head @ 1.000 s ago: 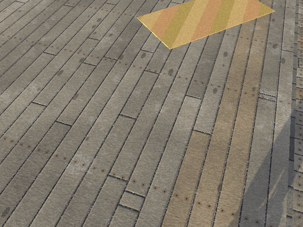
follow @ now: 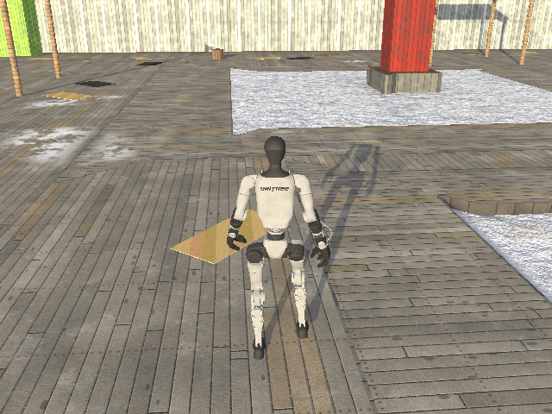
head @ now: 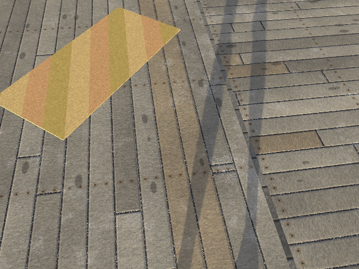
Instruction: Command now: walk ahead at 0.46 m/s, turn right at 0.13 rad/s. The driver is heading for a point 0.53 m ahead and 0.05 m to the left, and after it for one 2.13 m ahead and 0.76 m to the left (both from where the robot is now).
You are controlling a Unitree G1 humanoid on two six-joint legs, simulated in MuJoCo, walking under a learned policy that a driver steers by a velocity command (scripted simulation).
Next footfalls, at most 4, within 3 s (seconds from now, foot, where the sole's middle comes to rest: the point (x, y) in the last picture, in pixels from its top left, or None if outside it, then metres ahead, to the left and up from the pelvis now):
0.18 right None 0.27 -0.15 -0.78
0.50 left None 0.23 0.10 -0.78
1.88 right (211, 233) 0.61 -0.15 -0.78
2.40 left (123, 194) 0.80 0.20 -0.78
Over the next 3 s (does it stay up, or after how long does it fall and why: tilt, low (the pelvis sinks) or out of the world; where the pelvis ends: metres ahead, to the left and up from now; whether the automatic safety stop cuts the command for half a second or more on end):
stays up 1.01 0.19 -0.02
